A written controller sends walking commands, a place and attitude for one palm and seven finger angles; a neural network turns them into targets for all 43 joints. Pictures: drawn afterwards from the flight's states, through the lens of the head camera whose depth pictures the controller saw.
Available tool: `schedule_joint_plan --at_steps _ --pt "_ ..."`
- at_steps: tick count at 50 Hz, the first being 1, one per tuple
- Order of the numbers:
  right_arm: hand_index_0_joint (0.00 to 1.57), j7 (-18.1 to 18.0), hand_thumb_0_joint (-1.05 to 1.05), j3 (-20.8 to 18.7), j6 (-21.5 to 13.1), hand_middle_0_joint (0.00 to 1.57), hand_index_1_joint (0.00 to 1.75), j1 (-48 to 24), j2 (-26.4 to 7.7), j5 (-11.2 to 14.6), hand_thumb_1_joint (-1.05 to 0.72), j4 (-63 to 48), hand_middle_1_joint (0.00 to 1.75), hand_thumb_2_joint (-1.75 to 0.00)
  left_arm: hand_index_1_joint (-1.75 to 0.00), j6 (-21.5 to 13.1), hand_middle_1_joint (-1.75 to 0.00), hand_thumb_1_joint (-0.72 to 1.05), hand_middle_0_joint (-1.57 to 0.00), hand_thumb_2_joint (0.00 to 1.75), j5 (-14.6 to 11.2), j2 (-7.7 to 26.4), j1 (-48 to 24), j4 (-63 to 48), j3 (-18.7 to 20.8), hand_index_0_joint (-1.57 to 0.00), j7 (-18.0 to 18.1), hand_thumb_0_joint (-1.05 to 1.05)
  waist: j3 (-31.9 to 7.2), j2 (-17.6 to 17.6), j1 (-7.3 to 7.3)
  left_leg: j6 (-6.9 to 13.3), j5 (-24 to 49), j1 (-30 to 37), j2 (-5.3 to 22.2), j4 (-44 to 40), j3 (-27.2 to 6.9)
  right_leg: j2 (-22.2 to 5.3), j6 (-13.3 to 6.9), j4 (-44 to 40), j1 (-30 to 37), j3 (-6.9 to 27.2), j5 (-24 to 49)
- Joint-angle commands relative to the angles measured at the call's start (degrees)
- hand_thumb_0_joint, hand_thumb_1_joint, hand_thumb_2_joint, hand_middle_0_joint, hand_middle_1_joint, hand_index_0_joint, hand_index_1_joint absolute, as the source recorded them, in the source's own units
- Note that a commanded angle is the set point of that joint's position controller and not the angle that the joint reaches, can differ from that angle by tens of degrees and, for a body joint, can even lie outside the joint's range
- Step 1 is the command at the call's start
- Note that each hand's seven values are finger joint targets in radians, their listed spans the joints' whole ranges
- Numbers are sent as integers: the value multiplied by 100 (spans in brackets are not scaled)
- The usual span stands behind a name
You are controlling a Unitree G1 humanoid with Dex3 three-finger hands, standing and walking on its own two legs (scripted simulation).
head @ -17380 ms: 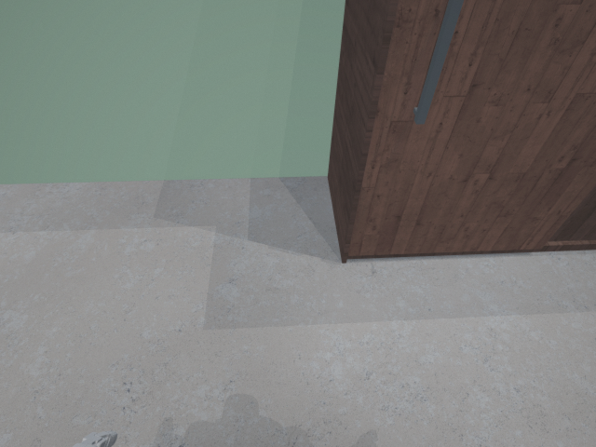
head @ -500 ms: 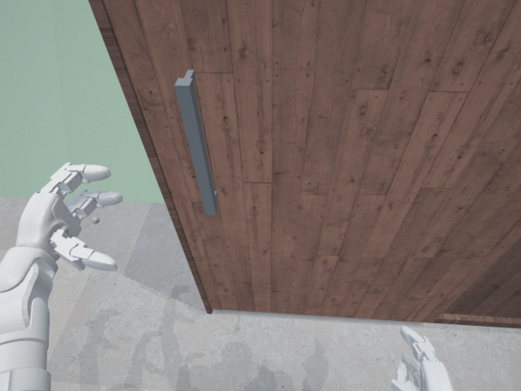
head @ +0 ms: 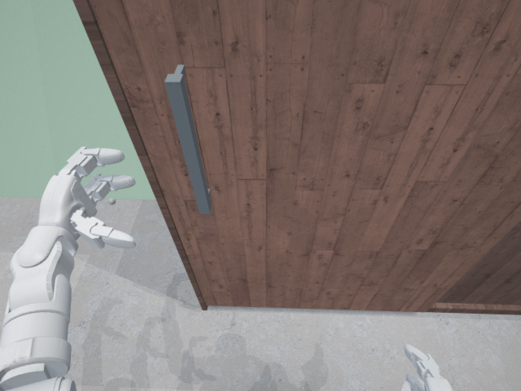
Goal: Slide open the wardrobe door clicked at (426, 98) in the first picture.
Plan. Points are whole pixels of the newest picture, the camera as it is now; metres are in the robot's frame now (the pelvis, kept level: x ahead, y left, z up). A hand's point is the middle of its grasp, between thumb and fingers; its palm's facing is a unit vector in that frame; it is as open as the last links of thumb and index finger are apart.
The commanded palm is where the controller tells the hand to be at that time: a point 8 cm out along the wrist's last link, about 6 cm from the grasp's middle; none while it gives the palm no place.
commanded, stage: move the hooked fingers beside the handle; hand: left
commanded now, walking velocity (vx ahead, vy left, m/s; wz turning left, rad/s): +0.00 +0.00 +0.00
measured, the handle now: (194, 150) +0.49 +0.15 +0.10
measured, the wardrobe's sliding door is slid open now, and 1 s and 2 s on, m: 0.00 0.00 0.00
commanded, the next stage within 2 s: feel for the door with the fingertips in 1.58 s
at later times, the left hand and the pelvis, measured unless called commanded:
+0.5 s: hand (136, 180) +0.40 +0.22 +0.12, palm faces +0.04 -1.00 -0.01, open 14.0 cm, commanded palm +0.37 +0.27 +0.12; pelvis +0.00 +0.00 +0.00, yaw +0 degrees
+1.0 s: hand (151, 169) +0.42 +0.21 +0.11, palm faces +0.03 -1.00 +0.00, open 14.0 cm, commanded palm +0.39 +0.26 +0.11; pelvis +0.00 +0.01 +0.00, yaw -1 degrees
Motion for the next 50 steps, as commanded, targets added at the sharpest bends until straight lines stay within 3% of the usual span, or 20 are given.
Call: schedule_joint_plan --at_steps 1,5,7,11,15,17,18,21,22,26,30,31,33,35,38,41,42,46,49,50 --pt "20 -8 0 -296 -225 20 30 -140 -796 -33 -90 -728 30 -90 -120 -430 -120 -50 -30 30 -129 1503 -1839 -837 422 -30 117 0 -1377 -334 0 84 1468 287 -45 -440 -420 111 -1 -290 774 332 1511" --pt "20 50 0 -303 -144 20 30 -166 -766 -36 -90 -796 30 -90 -120 -442 -120 -50 -30 30 -27 1513 -2135 -977 415 -30 214 0 -1537 225 31 50 1571 311 -89 -443 -401 83 -33 -226 765 368 1596" --pt "20 74 0 -316 -104 20 30 -126 -753 -50 -90 -821 30 -90 -120 -481 -120 -50 -30 30 4 1515 -2056 -1011 433 -30 255 0 -1660 125 44 65 1810 360 -69 -403 -380 98 -28 -187 888 379 1824" --pt "20 64 0 -329 -49 20 30 -49 -785 -35 -90 -728 30 -90 -120 -575 -120 -50 -30 30 -2 1368 -2567 -812 230 -30 285 0 -1459 -108 -119 73 1606 309 -44 -376 -399 122 -19 -211 674 360 1638" --pt "20 69 0 -339 0 20 30 19 -765 -45 -90 -661 30 -90 -120 -647 -120 -50 -30 30 65 1250 -2890 -741 77 -30 336 0 -1634 186 -172 53 1644 444 -75 -347 -412 126 -28 -200 573 370 1635" --pt "20 81 0 -346 51 20 30 82 -797 -50 -90 -633 30 -90 -120 -655 -120 -50 -30 30 98 1337 -2883 -488 147 -30 361 0 -1606 -48 -173 66 1659 332 -60 -341 -427 133 -26 -181 616 362 1663" --pt "20 90 0 -336 64 20 30 71 -786 -48 -90 -629 30 -90 -120 -672 -120 -50 -30 30 92 1224 -3067 -458 22 -30 365 0 -1571 -24 -205 64 1582 321 -76 -337 -429 132 -21 -184 557 365 1616" --pt "20 93 0 -355 134 20 30 141 -825 -63 -90 -590 30 -90 -120 -748 -120 -50 -30 30 151 1470 -3178 -231 183 -30 426 0 -1658 -32 -175 72 1550 246 -71 -303 -435 127 -37 -148 603 377 1561" --pt "20 112 0 -335 148 20 30 123 -795 -56 -90 -612 30 -90 -120 -769 -120 -50 -30 30 165 1351 -3244 -194 82 -30 433 0 -1644 138 -181 68 1505 234 -91 -316 -417 126 -36 -154 571 396 1545" --pt "20 143 0 -370 226 20 30 257 -837 -81 -90 -589 30 -90 -120 -884 -120 -50 -30 30 190 1533 -3315 63 231 -30 487 0 -1856 -173 -162 81 1685 147 -75 -245 -419 137 -30 -75 716 392 1762" --pt "20 178 0 -367 289 20 30 267 -794 -67 -90 -584 30 -90 -120 -968 -120 -50 -30 30 214 1292 -3528 245 32 -30 486 0 -1741 129 -226 58 1650 151 -90 -219 -393 152 -39 -69 523 396 1730" --pt "20 186 0 -382 312 20 30 321 -817 -65 -90 -574 30 -90 -120 -978 -120 -50 -30 30 213 1273 -3596 329 -5 -30 489 0 -1690 -161 -281 85 1654 113 -64 -203 -406 158 -26 -74 510 371 1733" --pt "20 187 0 -389 352 20 30 370 -860 -75 -90 -551 30 -90 -120 -980 -120 -50 -30 30 216 1519 -3625 536 224 -30 516 0 -1783 -173 -221 87 1513 -30 -92 -198 -387 154 -21 -57 569 420 1707" --pt "20 193 0 -390 376 20 30 367 -823 -76 -90 -543 30 -90 -120 -1065 -120 -50 -30 30 276 1434 -4028 373 71 -30 537 0 -1847 193 -284 73 1574 68 -104 -167 -385 146 -36 -26 479 423 1725" --pt "20 210 0 -399 430 20 30 486 -846 -85 -90 -494 30 -90 -120 -1103 -120 -50 -30 30 287 1393 -4139 658 31 -30 569 0 -1882 -89 -354 87 1587 17 -85 -122 -405 176 -18 -9 419 408 1731" --pt "20 230 0 -423 474 20 30 508 -843 -105 -90 -543 30 -90 -120 -1213 -120 -50 -30 30 339 1561 -3990 539 174 -30 591 0 -2220 249 -227 77 1902 157 -92 -54 -393 165 -50 91 570 434 1943" --pt "20 257 0 -419 473 20 30 508 -802 -105 -90 -566 30 -90 -120 -1228 -120 -50 -30 30 333 1426 -3855 478 110 -30 586 0 -2283 301 -210 65 2077 230 -90 -64 -397 177 -47 90 611 428 2055" --pt "20 279 0 -431 534 20 30 485 -842 -81 -90 -606 30 -90 -120 -1157 -120 -50 -30 30 256 1413 -3424 622 192 -30 595 0 -1947 -125 -171 83 1925 -21 -59 -120 -376 189 -37 56 606 386 1985" --pt "20 281 0 -427 545 20 30 419 -811 -70 -90 -649 30 -90 -120 -1115 -120 -50 -30 30 255 1309 -3569 438 112 -30 618 0 -1869 49 -206 83 1644 -50 -84 -165 -322 182 -21 -4 536 418 1837" --pt "20 273 0 -427 550 20 30 426 -817 -68 -90 -650 30 -90 -120 -1119 -120 -50 -30 30 276 1384 -3546 435 163 -30 654 0 -1839 -66 -204 80 1558 -93 -78 -185 -358 191 -29 2 533 400 1737"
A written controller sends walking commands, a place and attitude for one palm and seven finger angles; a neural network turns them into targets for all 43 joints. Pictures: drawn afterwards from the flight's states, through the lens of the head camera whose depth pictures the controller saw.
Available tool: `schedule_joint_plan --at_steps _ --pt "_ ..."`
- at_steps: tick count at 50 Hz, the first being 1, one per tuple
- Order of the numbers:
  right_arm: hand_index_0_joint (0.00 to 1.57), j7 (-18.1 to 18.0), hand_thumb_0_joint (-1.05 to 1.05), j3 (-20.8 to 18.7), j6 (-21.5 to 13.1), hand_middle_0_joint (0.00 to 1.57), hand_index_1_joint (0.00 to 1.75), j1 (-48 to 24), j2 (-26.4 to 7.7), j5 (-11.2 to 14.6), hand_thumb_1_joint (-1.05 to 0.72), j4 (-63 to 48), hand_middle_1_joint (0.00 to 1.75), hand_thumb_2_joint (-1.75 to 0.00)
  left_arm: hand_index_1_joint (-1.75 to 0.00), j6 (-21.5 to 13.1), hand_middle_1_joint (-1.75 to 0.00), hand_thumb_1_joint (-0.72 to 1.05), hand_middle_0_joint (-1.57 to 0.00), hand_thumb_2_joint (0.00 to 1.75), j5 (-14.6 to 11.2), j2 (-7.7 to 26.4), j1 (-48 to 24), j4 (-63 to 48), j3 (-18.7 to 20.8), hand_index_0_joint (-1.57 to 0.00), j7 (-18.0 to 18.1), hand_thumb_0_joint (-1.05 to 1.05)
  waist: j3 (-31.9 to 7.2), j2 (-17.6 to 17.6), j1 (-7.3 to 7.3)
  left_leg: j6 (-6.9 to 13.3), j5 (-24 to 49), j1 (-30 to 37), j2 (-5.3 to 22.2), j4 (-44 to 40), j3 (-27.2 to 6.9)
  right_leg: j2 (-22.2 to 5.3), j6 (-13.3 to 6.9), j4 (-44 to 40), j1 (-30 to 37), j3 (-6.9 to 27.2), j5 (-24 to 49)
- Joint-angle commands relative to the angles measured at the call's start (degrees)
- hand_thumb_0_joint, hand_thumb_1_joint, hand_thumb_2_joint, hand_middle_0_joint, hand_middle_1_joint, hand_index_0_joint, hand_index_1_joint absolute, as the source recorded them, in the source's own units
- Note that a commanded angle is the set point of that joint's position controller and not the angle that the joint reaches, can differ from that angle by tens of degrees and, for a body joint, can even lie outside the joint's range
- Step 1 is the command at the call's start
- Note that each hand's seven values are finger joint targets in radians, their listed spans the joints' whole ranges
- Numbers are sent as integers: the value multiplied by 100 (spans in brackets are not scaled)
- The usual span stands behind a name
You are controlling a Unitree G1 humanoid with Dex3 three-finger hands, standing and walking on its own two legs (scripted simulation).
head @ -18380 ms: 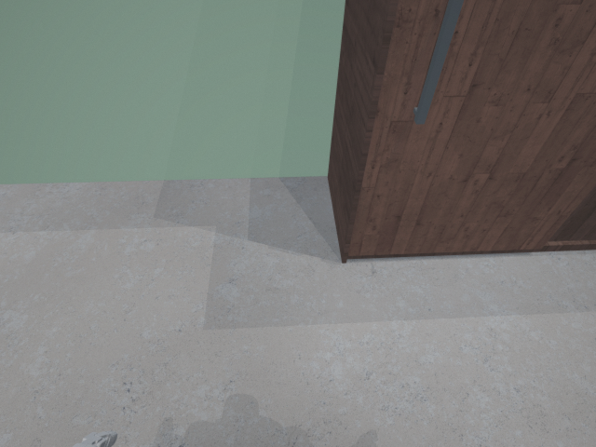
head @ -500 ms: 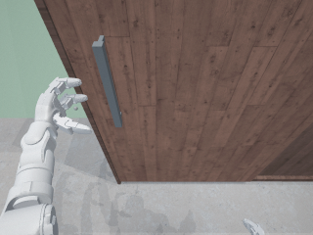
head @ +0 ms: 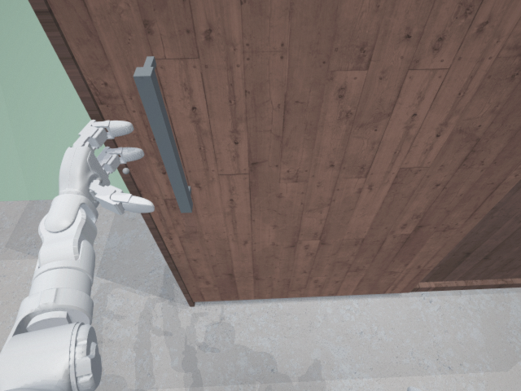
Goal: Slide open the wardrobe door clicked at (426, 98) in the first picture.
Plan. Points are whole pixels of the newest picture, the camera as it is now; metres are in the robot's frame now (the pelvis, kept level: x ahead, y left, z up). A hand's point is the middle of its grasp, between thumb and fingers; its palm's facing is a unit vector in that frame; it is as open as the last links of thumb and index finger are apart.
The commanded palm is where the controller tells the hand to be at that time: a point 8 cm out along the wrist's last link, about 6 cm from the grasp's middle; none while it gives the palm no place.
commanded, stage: move the hooked fingers beside the handle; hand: left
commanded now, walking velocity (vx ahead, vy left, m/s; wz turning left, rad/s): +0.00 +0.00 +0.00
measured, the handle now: (171, 147) +0.48 +0.16 +0.10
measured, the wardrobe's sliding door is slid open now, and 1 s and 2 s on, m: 0.00 0.00 0.00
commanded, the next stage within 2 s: feel for the door with the fingertips in 0.58 s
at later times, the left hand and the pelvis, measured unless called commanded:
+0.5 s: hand (129, 171) +0.42 +0.21 +0.11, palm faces +0.06 -1.00 +0.00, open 14.0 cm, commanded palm +0.38 +0.26 +0.11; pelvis +0.00 +0.00 +0.00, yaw +0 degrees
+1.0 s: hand (144, 171) +0.42 +0.19 +0.11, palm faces +0.03 -1.00 +0.01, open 14.0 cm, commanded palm +0.39 +0.23 +0.12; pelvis +0.00 +0.00 +0.00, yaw +1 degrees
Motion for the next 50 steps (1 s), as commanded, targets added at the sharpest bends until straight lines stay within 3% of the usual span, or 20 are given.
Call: schedule_joint_plan --at_steps 1,3,5,8,10,12,14,16,17,19,22,28,33,36,39,42,45,47,48,50 --pt "20 -58 0 -291 -224 20 30 -8 -835 -17 -90 -711 30 -90 -120 -383 -120 -50 -30 30 -91 1404 -2219 -1383 214 -30 101 0 -1610 -78 57 65 1688 480 -109 -408 -468 157 -57 -218 1091 260 1785" --pt "20 -83 0 -285 -220 20 30 -7 -832 -16 -90 -687 30 -90 -120 -418 -120 -50 -30 30 -74 1602 -2328 -1378 371 -30 118 0 -1685 -42 63 61 1533 445 -119 -423 -460 158 -47 -235 1140 303 1706" --pt "20 -108 0 -259 -240 20 30 -29 -794 -12 -90 -633 30 -90 -120 -468 -120 -50 -30 30 -50 1351 -2735 -1371 75 -30 94 0 -1576 66 -70 62 1391 503 -125 -415 -482 160 -52 -262 968 299 1556" --pt "20 -122 0 -258 -266 20 30 -8 -799 -20 -90 -589 30 -90 -120 -523 -120 -50 -30 30 -48 1361 -2906 -1307 50 -30 82 0 -1731 131 -87 69 1455 637 -130 -372 -510 168 -60 -245 962 301 1588" --pt "20 -116 0 -258 -281 20 30 -21 -788 -29 -90 -609 30 -90 -120 -517 -120 -50 -30 30 -61 1315 -2642 -1265 73 -30 60 0 -1909 294 10 40 1636 711 -142 -344 -513 160 -83 -194 1029 297 1725" --pt "20 -109 0 -238 -253 20 30 21 -819 -13 -90 -569 30 -90 -120 -426 -120 -50 -30 30 -76 1313 -2542 -860 75 -30 43 0 -1624 -85 -47 57 1559 504 -123 -359 -529 167 -62 -211 971 261 1702" --pt "20 -95 0 -228 -232 20 30 -1 -832 -4 -90 -588 30 -90 -120 -370 -120 -50 -30 30 -62 1194 -2625 -689 -44 -30 21 0 -1432 -112 -64 48 1371 361 -133 -377 -529 151 -64 -209 818 232 1531" --pt "20 -85 0 -248 -210 20 30 12 -846 -12 -90 -639 30 -90 -120 -409 -120 -50 -30 30 -27 1398 -2596 -816 102 -30 63 0 -1614 63 26 53 1522 409 -145 -325 -525 143 -87 -149 908 253 1612" --pt "20 -63 0 -242 -218 20 30 6 -814 -25 -90 -680 30 -90 -120 -436 -120 -50 -30 30 -22 1263 -2653 -968 4 -30 71 0 -1774 153 9 40 1653 529 -144 -323 -540 152 -84 -122 931 251 1706" --pt "20 -53 0 -268 -211 20 30 31 -816 -31 -90 -686 30 -90 -120 -483 -120 -50 -30 30 -49 1366 -2626 -1115 135 -30 120 0 -1956 -21 38 38 1863 576 -130 -277 -531 158 -71 -99 1059 267 1930" --pt "20 -40 0 -273 -191 20 30 23 -813 -32 -90 -723 30 -90 -120 -490 -120 -50 -30 30 -56 1436 -2337 -1185 251 -30 148 0 -1951 -100 103 45 1989 553 -117 -289 -523 168 -65 -88 1175 262 2052" --pt "20 -65 0 -265 -181 20 30 -39 -792 -28 -90 -737 30 -90 -120 -452 -120 -50 -30 30 -47 1431 -2402 -1400 216 -30 143 0 -1881 163 75 53 1827 591 -133 -331 -480 161 -69 -149 1152 294 1956" --pt "20 -92 0 -259 -201 20 30 -42 -801 -8 -90 -700 30 -90 -120 -434 -120 -50 -30 30 -102 1473 -2296 -1386 251 -30 48 0 -1770 42 55 60 1767 544 -125 -356 -482 168 -69 -185 1180 287 1947" --pt "20 -93 0 -252 -221 20 30 -66 -777 1 -90 -703 30 -90 -120 -393 -120 -50 -30 30 -125 1042 -2456 -1412 -165 -30 -12 0 -1686 129 -48 61 1711 614 -124 -330 -488 163 -73 -201 1002 254 1828" --pt "20 -94 0 -264 -227 20 30 -35 -813 1 -90 -637 30 -90 -120 -315 -120 -50 -30 30 -165 1072 -2520 -1230 -93 -30 40 0 -1649 -105 -56 52 1559 514 -132 -338 -523 168 -62 -216 957 242 1733" --pt "20 -72 0 -251 -222 20 30 -43 -801 -5 -90 -625 30 -90 -120 -319 -120 -50 -30 30 -82 1067 -2628 -1166 -127 -30 142 0 -1607 16 -58 50 1483 501 -143 -318 -536 162 -65 -206 863 246 1595" --pt "20 -24 0 -285 -265 20 30 -74 -734 -23 -90 -663 30 -90 -120 -435 -120 -50 -30 30 -44 717 -2732 -1634 -386 -30 283 0 -1999 337 -31 -2 1904 862 -124 -268 -579 172 -89 -115 848 218 1783" --pt "20 2 0 -290 -251 20 30 -3 -757 -39 -90 -617 30 -90 -120 -400 -120 -50 -30 30 -30 888 -2508 -1433 -170 -30 408 0 -1941 10 19 -10 2056 780 -92 -252 -617 190 -78 -94 915 191 1887" --pt "20 20 0 -275 -242 20 30 -39 -748 -36 -90 -627 30 -90 -120 -371 -120 -50 -30 30 -26 702 -2526 -1368 -313 -30 452 0 -1813 -148 -15 -5 1903 657 -107 -290 -590 192 -60 -113 917 187 1847" --pt "20 39 0 -292 -248 20 30 -75 -735 -37 -90 -648 30 -90 -120 -365 -120 -50 -30 30 18 664 -2525 -1477 -303 -30 572 0 -1846 -65 39 -5 1907 629 -119 -308 -563 177 -70 -89 963 197 1876"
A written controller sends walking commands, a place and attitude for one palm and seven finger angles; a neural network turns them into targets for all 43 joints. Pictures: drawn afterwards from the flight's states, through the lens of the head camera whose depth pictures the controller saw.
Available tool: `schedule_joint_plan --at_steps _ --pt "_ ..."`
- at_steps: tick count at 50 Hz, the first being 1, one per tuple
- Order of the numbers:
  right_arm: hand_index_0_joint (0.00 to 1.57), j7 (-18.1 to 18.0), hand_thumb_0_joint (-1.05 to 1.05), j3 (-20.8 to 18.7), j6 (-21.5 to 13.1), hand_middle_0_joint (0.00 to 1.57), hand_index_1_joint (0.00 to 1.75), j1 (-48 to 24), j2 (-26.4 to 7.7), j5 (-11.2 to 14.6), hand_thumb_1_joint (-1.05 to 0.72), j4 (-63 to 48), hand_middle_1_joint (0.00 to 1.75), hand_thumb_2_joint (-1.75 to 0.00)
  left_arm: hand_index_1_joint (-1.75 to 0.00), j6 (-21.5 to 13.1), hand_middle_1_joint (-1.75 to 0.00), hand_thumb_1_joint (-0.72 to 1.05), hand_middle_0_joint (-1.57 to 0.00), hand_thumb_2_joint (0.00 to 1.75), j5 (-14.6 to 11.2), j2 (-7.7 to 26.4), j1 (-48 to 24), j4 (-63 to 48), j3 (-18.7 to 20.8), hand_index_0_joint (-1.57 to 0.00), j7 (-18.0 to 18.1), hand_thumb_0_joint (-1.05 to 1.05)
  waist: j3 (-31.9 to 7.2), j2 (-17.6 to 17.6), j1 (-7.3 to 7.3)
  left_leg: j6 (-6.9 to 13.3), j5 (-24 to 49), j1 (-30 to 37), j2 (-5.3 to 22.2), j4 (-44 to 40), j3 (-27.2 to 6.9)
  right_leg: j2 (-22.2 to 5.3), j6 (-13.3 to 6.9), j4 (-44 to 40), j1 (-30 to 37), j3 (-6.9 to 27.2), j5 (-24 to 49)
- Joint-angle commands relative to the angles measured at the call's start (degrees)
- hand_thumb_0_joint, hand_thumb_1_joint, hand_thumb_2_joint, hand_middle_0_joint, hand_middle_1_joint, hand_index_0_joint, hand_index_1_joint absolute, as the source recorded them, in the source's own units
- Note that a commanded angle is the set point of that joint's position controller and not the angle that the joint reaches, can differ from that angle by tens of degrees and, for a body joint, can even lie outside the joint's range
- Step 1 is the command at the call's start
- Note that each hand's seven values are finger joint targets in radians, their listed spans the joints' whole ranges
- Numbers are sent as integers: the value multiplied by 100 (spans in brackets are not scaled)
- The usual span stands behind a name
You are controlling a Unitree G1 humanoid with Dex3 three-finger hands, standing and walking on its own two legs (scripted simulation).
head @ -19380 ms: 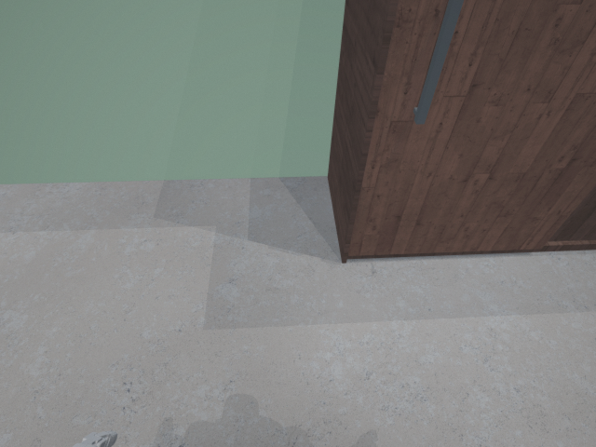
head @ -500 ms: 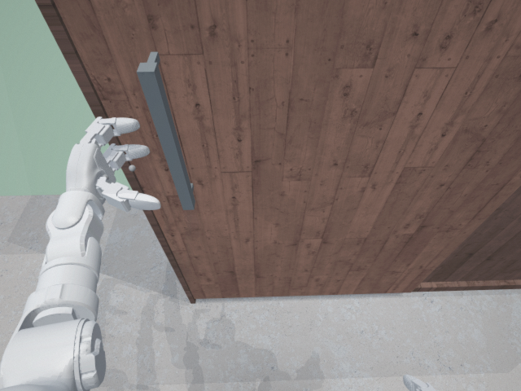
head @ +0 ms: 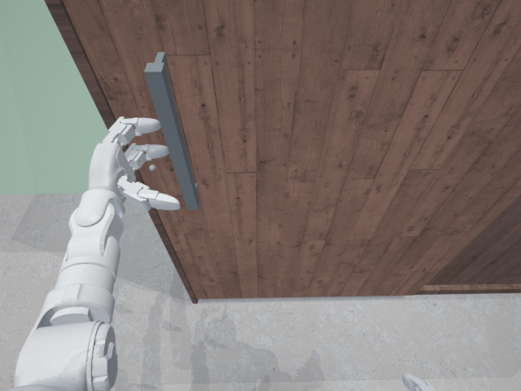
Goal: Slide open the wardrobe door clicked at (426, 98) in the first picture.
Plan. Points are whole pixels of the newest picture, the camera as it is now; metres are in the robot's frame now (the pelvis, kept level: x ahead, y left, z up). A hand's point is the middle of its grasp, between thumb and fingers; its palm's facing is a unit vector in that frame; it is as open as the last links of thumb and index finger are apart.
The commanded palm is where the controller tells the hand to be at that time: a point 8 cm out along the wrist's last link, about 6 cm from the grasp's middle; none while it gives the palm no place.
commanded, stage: feel for the door with the fingertips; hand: left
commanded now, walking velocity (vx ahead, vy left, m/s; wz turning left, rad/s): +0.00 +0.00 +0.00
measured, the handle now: (180, 144) +0.48 +0.15 +0.10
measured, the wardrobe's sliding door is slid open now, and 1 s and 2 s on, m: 0.00 0.00 0.00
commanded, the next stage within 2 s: slide the fingers in behind the handle in 0.56 s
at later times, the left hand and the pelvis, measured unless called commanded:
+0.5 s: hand (153, 159) +0.44 +0.18 +0.12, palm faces +0.05 -1.00 +0.00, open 13.9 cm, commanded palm +0.41 +0.22 +0.12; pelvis +0.00 +0.00 +0.00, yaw +0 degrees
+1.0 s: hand (154, 159) +0.44 +0.18 +0.12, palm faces +0.04 -1.00 +0.00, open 13.8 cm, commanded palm +0.40 +0.22 +0.12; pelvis -0.01 +0.00 +0.00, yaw +0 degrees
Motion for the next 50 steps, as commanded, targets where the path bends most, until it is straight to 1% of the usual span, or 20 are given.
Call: schedule_joint_plan --at_steps 1,3,6,7,10,13,16,18,21,23,26,29,31,34,36,41,43,47,48,50 --pt "20 11 0 -303 -220 20 30 137 -778 -43 -90 -648 30 -90 -120 -392 -120 -50 -30 30 34 1155 -2304 -1424 225 -30 287 0 -1930 63 31 -20 2086 779 -71 -399 -475 207 -95 -138 1060 259 1976" --pt "20 44 0 -294 -220 20 30 119 -734 -48 -90 -650 30 -90 -120 -386 -120 -50 -30 30 82 1080 -2229 -1498 211 -30 400 0 -1895 48 40 -30 2166 803 -65 -413 -465 213 -89 -158 1085 266 2059" --pt "20 11 0 -283 -162 20 30 128 -791 -60 -90 -631 30 -90 -120 -378 -120 -50 -30 30 140 1503 -2165 -1282 521 -30 480 0 -1750 -257 69 3 1881 521 -70 -459 -419 204 -84 -179 1265 302 2006" --pt "20 12 0 -253 -157 20 30 79 -752 -41 -90 -651 30 -90 -120 -380 -120 -50 -30 30 152 1309 -2329 -1264 358 -30 467 0 -1586 -179 -9 11 1760 510 -83 -499 -398 207 -77 -220 1170 313 1941" --pt "20 -25 0 -254 -165 20 30 93 -744 -38 -90 -609 30 -90 -120 -434 -120 -50 -30 30 150 1291 -2727 -1197 295 -30 415 0 -1657 64 -76 13 1588 554 -109 -462 -373 198 -86 -243 1097 359 1835" --pt "20 -50 0 -265 -191 20 30 152 -752 -37 -90 -563 30 -90 -120 -551 -120 -50 -30 30 116 1265 -2958 -1143 230 -30 323 0 -1875 36 -123 14 1675 687 -99 -424 -401 216 -88 -223 1123 358 1894" --pt "20 -55 0 -276 -181 20 30 270 -801 -34 -90 -462 30 -90 -120 -536 -120 -50 -30 30 74 1242 -2867 -610 219 -30 205 0 -1780 -227 -177 36 1625 541 -100 -379 -389 224 -79 -228 1072 342 1889" --pt "20 -35 0 -272 -167 20 30 279 -802 -28 -90 -461 30 -90 -120 -542 -120 -50 -30 30 77 1250 -2994 -590 204 -30 144 0 -1744 56 -167 21 1665 515 -123 -372 -382 210 -89 -203 1001 350 1934" --pt "20 -18 0 -306 -139 20 30 363 -825 -45 -90 -449 30 -90 -120 -567 -120 -50 -30 30 79 1266 -3140 -573 191 -30 136 0 -1863 -164 -215 47 1746 528 -117 -312 -411 221 -73 -174 991 327 1980" --pt "20 2 0 -309 -145 20 30 350 -797 -33 -90 -453 30 -90 -120 -604 -120 -50 -30 30 92 1137 -3300 -682 63 -30 136 0 -1917 159 -237 21 1749 666 -120 -303 -429 231 -84 -166 848 326 1895" --pt "20 -3 0 -318 -126 20 30 432 -856 -55 -90 -392 30 -90 -120 -625 -120 -50 -30 30 76 1334 -3258 -371 259 -30 188 0 -1797 -363 -254 64 1513 427 -116 -309 -428 234 -57 -211 911 327 1763" --pt "20 -6 0 -291 -117 20 30 389 -816 -34 -90 -383 30 -90 -120 -693 -120 -50 -30 30 155 1255 -3569 -316 101 -30 140 0 -1735 161 -283 40 1409 473 -140 -315 -432 225 -92 -190 736 346 1623" --pt "20 -15 0 -298 -106 20 30 477 -855 -57 -90 -326 30 -90 -120 -712 -120 -50 -30 30 170 1362 -3770 -126 149 -30 161 0 -1690 -113 -350 56 1309 425 -116 -299 -480 233 -76 -196 651 321 1479" --pt "20 -19 0 -278 -123 20 30 481 -854 -51 -90 -308 30 -90 -120 -757 -120 -50 -30 30 167 1362 -3966 15 127 -30 138 0 -1685 -51 -411 56 1123 357 -136 -288 -478 236 -63 -210 571 354 1350" --pt "20 -6 0 -273 -145 20 30 490 -851 -63 -90 -335 30 -90 -120 -790 -120 -50 -30 30 165 1179 -3955 84 -7 -30 108 0 -1729 117 -406 50 1070 428 -130 -284 -498 236 -79 -184 455 332 1222" --pt "20 13 0 -275 -139 20 30 536 -894 -74 -90 -375 30 -90 -120 -829 -120 -50 -30 30 147 1502 -3642 179 281 -30 70 0 -1916 -118 -277 48 1127 289 -121 -272 -512 243 -86 -119 672 325 1305" --pt "20 32 0 -267 -151 20 30 465 -848 -60 -90 -431 30 -90 -120 -810 -120 -50 -30 30 111 1269 -3581 110 144 -30 30 0 -1833 66 -285 45 1097 302 -136 -256 -465 256 -79 -144 595 348 1308" --pt "20 36 0 -282 -150 20 30 479 -872 -48 -90 -479 30 -90 -120 -792 -120 -50 -30 30 99 1350 -3393 -31 218 -30 49 0 -1879 -73 -235 41 1150 348 -109 -292 -502 277 -88 -121 618 306 1287" --pt "20 45 0 -272 -158 20 30 425 -835 -41 -90 -523 30 -90 -120 -776 -120 -50 -30 30 92 1111 -3438 -197 13 -30 40 0 -1868 144 -252 30 1178 397 -118 -286 -474 269 -91 -126 579 316 1314" --pt "20 62 0 -290 -183 20 30 426 -824 -45 -90 -514 30 -90 -120 -742 -120 -50 -30 30 58 995 -3416 -332 -20 -30 107 0 -1841 43 -246 22 1195 455 -103 -294 -507 276 -91 -139 540 281 1292"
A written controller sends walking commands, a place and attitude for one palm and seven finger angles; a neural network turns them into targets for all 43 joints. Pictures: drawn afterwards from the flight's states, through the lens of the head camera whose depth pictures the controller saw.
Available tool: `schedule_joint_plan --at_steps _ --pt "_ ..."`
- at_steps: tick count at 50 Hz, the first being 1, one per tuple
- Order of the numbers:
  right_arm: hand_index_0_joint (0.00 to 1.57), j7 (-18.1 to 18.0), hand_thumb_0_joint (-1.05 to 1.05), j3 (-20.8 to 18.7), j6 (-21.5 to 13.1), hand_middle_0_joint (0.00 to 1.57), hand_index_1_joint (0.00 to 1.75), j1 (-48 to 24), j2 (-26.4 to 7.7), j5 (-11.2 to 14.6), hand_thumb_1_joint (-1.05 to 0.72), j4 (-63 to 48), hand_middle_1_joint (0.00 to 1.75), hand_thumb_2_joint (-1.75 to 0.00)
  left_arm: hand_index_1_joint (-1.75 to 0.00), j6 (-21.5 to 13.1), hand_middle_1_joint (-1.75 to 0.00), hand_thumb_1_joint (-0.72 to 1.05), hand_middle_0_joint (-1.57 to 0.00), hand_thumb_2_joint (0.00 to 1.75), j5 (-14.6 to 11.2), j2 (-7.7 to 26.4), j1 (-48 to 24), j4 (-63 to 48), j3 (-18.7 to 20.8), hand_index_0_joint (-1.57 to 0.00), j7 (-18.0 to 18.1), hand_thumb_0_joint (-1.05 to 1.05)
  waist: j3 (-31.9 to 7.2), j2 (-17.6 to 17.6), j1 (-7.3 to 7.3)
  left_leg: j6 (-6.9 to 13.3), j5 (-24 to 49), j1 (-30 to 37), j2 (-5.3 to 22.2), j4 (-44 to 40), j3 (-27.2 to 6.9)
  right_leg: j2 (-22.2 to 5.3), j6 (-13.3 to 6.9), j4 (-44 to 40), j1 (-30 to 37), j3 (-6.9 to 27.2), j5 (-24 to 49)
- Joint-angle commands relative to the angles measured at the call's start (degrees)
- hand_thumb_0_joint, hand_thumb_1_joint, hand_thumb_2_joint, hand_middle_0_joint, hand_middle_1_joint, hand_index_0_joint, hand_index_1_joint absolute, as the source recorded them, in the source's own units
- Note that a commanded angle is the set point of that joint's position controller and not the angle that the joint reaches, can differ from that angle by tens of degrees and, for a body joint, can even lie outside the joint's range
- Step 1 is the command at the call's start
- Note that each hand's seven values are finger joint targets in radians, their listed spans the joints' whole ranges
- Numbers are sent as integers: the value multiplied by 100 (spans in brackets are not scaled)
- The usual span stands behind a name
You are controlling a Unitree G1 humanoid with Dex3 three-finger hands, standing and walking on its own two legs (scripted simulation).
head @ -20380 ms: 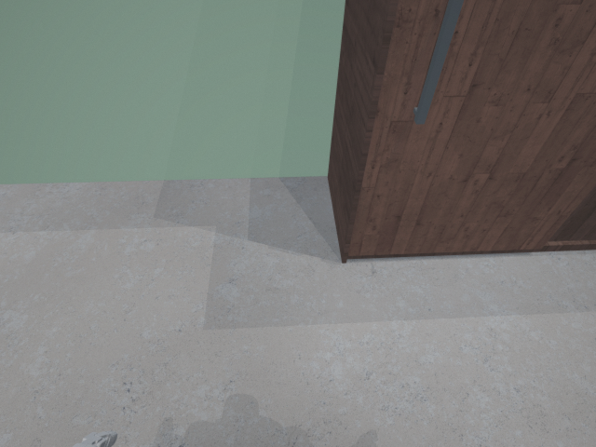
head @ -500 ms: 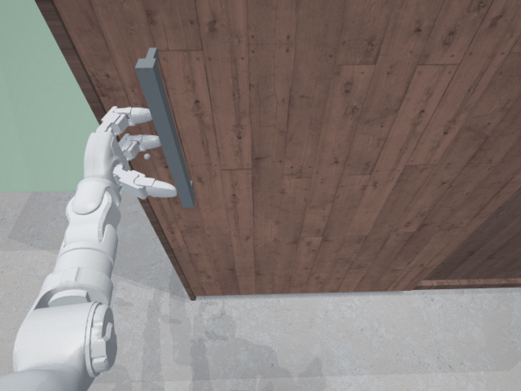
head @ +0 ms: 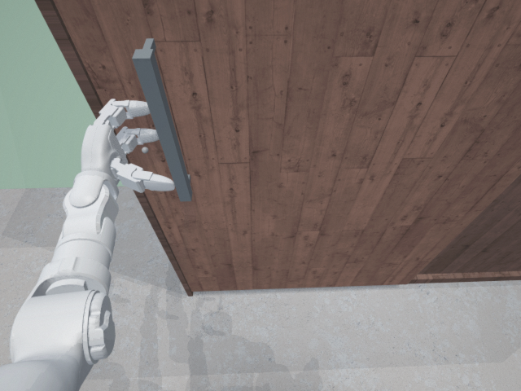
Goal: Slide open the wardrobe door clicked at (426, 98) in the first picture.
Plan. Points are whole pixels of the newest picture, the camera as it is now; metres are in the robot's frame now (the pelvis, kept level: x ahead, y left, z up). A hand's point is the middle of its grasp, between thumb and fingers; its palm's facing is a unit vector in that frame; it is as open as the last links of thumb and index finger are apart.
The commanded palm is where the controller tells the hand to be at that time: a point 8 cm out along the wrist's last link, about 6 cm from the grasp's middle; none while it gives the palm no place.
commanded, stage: slide the fingers in behind the handle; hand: left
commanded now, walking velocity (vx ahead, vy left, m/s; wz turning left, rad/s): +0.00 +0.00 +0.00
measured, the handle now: (171, 134) +0.50 +0.15 +0.11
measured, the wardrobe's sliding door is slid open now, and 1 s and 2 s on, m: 0.00 0.00 0.00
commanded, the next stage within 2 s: grip the handle and tug to test in 1.48 s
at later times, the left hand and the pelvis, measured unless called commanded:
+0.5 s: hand (166, 151) +0.45 +0.15 +0.12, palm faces +0.03 -1.00 +0.00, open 13.9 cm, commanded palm +0.41 +0.19 +0.12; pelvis +0.01 +0.00 +0.00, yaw +0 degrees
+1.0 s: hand (174, 154) +0.44 +0.14 +0.12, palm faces +0.03 -1.00 +0.00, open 14.0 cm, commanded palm +0.41 +0.18 +0.12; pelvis +0.01 -0.01 +0.01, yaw -1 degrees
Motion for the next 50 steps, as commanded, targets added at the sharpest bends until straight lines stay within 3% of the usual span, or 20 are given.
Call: schedule_joint_plan --at_steps 1,5,6,8,10,12,15,19,21,23,24,27,30,31,33,36,41,44,49,50 --pt "20 -31 0 -344 -229 20 30 191 -862 -19 -90 -630 30 -90 -120 -312 -120 -50 -30 30 -76 928 -2375 -1498 75 -30 74 0 -1930 -97 -47 40 1285 852 -120 -547 -470 261 -55 -341 1064 288 1345" --pt "20 -6 0 -326 -246 20 30 103 -791 -19 -90 -668 30 -90 -120 -271 -120 -50 -30 30 -40 834 -2343 -1951 38 -30 255 0 -1920 90 -12 22 1454 901 -130 -591 -418 258 -49 -346 1179 311 1571" --pt "20 -18 0 -337 -225 20 30 133 -834 -35 -90 -672 30 -90 -120 -256 -120 -50 -30 30 5 1105 -2166 -1903 249 -30 324 0 -1916 -142 54 35 1487 841 -114 -592 -447 261 -50 -330 1262 297 1563" --pt "20 -14 0 -311 -222 20 30 62 -770 -33 -90 -682 30 -90 -120 -233 -120 -50 -30 30 56 936 -2271 -2006 124 -30 396 0 -1812 71 3 29 1467 865 -134 -614 -392 257 -41 -358 1227 323 1602" --pt "20 -3 0 -322 -234 20 30 49 -754 -28 -90 -704 30 -90 -120 -231 -120 -50 -30 30 73 782 -2157 -2087 22 -30 444 0 -1845 39 37 14 1578 934 -118 -625 -394 264 -54 -342 1253 308 1671" --pt "20 -14 0 -322 -234 20 30 50 -757 -29 -90 -678 30 -90 -120 -220 -120 -50 -30 30 75 741 -2252 -2091 -25 -30 473 0 -1840 -54 -36 31 1629 983 -112 -609 -386 274 -36 -362 1251 314 1739" --pt "20 0 0 -346 -253 20 30 43 -728 -36 -90 -680 30 -90 -120 -223 -120 -50 -30 30 63 584 -2130 -2359 -101 -30 485 0 -2089 136 7 5 1936 1203 -110 -579 -378 271 -51 -331 1330 312 1971" --pt "20 7 0 -349 -240 20 30 30 -734 -20 -90 -613 30 -90 -120 -89 -120 -50 -30 30 6 385 -2047 -2144 -225 -30 493 0 -1771 -202 -51 10 1874 1073 -96 -601 -386 278 -32 -391 1276 281 1974" --pt "20 -2 0 -348 -222 20 30 6 -758 -35 -90 -641 30 -90 -120 -37 -120 -50 -30 30 37 491 -1964 -2104 -133 -30 528 0 -1780 -121 1 23 1745 1005 -120 -619 -339 254 -38 -397 1357 299 1919" --pt "20 7 0 -323 -222 20 30 -40 -708 -24 -90 -648 30 -90 -120 -29 -120 -50 -30 30 63 342 -2119 -2136 -270 -30 555 0 -1687 -86 -33 24 1585 964 -143 -647 -336 250 -30 -436 1299 310 1811" --pt "20 8 0 -337 -226 20 30 -16 -717 -36 -90 -638 30 -90 -120 -52 -120 -50 -30 30 58 430 -2156 -2159 -173 -30 593 0 -1784 -225 -19 34 1600 963 -147 -637 -344 251 -30 -425 1378 315 1855" --pt "20 33 0 -335 -223 20 30 -23 -686 -55 -90 -678 30 -90 -120 -100 -120 -50 -30 30 101 379 -1894 -2359 -212 -30 606 0 -1998 -5 62 30 2019 1097 -146 -598 -323 246 -46 -351 1546 325 2215" --pt "20 33 0 -343 -201 20 30 -67 -688 -28 -90 -671 30 -90 -120 -60 -120 -50 -30 30 43 282 -1921 -2337 -288 -30 565 0 -1836 -165 -4 41 1878 1016 -149 -594 -275 250 -24 -418 1521 345 2218" --pt "20 17 0 -344 -187 20 30 -25 -722 -40 -90 -658 30 -90 -120 -34 -120 -50 -30 30 40 433 -1903 -2176 -145 -30 577 0 -1764 -443 6 55 1796 913 -148 -615 -309 246 -20 -426 1569 320 2152" --pt "20 -2 0 -329 -184 20 30 -95 -714 -29 -90 -678 30 -90 -120 -44 -120 -50 -30 30 45 517 -2034 -2236 -109 -30 567 0 -1749 -242 15 54 1534 853 -175 -663 -270 232 -14 -472 1581 383 1976" --pt "20 14 0 -340 -203 20 30 -87 -677 -50 -90 -710 30 -90 -120 -136 -120 -50 -30 30 96 412 -1997 -2560 -227 -30 589 0 -2051 142 65 44 1908 1109 -172 -607 -276 234 -51 -388 1645 365 2211" --pt "20 19 0 -348 -178 20 30 -82 -721 -39 -90 -689 30 -90 -120 -21 -120 -50 -30 30 33 522 -1536 -2153 -12 -30 605 0 -1753 -434 84 66 1658 780 -172 -655 -226 228 -7 -468 1751 374 2172" --pt "20 24 0 -338 -182 20 30 -155 -668 -19 -90 -716 30 -90 -120 -42 -120 -50 -30 30 74 351 -1813 -2417 -224 -30 604 0 -1746 -41 64 51 1565 909 -185 -680 -237 229 -37 -490 1607 383 1992" --pt "20 25 0 -344 -245 20 30 -143 -640 -32 -90 -666 30 -90 -120 -119 -120 -50 -30 30 56 -31 -2062 -2519 -525 -30 693 0 -1853 21 -4 24 1622 1138 -160 -671 -306 259 -48 -470 1448 330 1897" --pt "20 30 0 -357 -253 20 30 -103 -658 -34 -90 -627 30 -90 -120 -116 -120 -50 -30 30 65 42 -2081 -2494 -458 -30 739 0 -1866 -110 -13 26 1660 1124 -158 -667 -325 260 -43 -466 1454 318 1921"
